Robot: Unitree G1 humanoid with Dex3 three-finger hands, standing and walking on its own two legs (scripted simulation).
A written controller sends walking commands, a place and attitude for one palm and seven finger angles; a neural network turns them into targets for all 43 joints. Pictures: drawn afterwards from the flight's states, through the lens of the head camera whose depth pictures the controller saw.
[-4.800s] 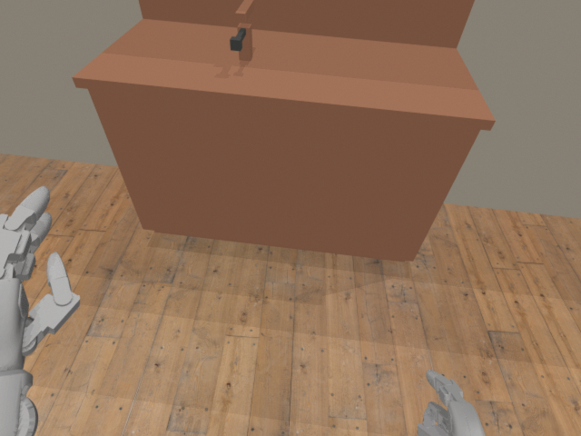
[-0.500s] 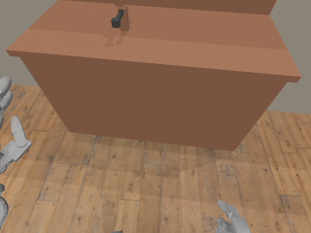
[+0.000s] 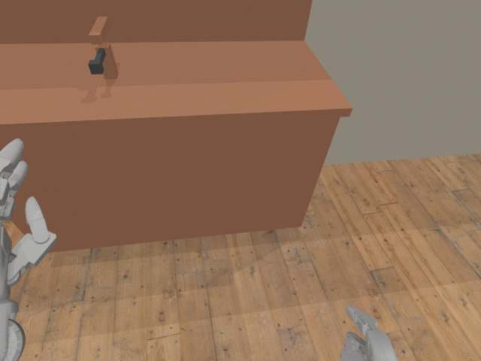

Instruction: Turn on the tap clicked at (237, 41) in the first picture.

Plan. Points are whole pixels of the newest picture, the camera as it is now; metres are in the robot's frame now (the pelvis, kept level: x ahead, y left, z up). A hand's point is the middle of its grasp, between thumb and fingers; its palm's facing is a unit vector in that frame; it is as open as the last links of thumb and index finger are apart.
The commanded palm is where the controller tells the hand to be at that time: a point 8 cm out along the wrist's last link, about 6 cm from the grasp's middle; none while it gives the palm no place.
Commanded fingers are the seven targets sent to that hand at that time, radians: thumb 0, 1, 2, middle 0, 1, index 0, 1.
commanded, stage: turn to face it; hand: left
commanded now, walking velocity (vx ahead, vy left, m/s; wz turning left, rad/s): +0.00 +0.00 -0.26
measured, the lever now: (96, 67) +0.76 +0.46 +0.09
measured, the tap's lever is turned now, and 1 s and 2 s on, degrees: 0 0 0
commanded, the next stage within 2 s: take the last steps up to it in 0.06 s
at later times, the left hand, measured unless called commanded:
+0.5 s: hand (95, 263) +0.18 +0.19 +0.17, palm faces +0.36 -0.83 -0.42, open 7.4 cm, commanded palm +0.14 +0.23 +0.18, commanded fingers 0.00 0.90 0.90 -0.20 -0.30 -0.20 -0.30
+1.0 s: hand (99, 220) +0.25 +0.22 +0.16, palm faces +0.36 -0.82 -0.44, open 7.4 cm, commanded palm +0.19 +0.26 +0.18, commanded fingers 0.00 0.90 0.90 -0.20 -0.30 -0.20 -0.30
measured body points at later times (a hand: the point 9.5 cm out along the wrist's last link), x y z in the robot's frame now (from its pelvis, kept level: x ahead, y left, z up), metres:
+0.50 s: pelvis -0.03 -0.04 +0.00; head -0.03 -0.03 +0.45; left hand +0.16 +0.23 +0.19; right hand +0.08 -0.33 -0.09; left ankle -0.02 +0.07 -0.73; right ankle -0.03 -0.14 -0.74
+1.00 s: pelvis +0.02 -0.01 +0.00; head +0.06 -0.03 +0.45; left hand +0.22 +0.26 +0.18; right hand +0.17 -0.25 -0.11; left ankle +0.04 +0.13 -0.67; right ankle +0.00 -0.13 -0.74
